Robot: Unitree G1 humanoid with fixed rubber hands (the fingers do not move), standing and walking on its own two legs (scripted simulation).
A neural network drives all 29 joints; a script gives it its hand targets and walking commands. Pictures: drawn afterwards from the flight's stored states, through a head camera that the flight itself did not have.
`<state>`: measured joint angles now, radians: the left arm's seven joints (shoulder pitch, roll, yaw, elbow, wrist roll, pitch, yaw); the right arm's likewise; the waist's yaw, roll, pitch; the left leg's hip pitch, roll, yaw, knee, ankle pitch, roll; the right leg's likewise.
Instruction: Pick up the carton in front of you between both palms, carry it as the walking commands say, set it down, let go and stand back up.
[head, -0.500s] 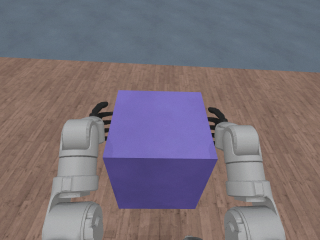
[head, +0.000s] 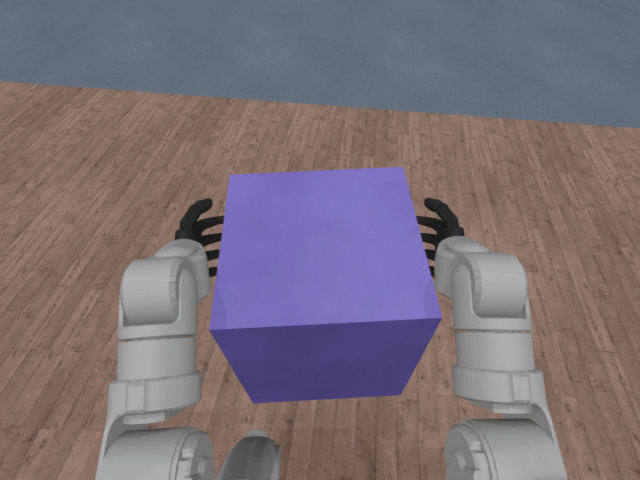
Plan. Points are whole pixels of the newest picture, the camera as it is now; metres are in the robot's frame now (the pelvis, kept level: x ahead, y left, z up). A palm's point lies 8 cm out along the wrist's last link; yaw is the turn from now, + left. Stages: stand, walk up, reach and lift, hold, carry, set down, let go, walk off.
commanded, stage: carry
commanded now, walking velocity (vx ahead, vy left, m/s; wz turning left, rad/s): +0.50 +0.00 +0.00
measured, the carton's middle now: (322, 294) +0.35 +0.02 +0.02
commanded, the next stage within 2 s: none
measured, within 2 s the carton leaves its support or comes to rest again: neither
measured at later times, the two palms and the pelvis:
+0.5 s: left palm (226, 109) +0.67 +0.18 +0.07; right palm (404, 120) +0.64 -0.11 +0.07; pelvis +0.29 +0.05 -0.03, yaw -1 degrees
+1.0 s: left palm (256, 51) +0.93 +0.17 +0.03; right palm (392, 51) +0.95 -0.13 +0.02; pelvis +0.59 +0.00 -0.06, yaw +0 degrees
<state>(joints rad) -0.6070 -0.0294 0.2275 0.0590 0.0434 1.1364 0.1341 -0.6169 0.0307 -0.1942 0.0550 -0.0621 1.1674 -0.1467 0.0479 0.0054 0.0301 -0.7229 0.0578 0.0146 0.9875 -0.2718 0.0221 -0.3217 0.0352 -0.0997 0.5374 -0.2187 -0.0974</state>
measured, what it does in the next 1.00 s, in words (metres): goes down: left foot, then right foot 0.03 m lower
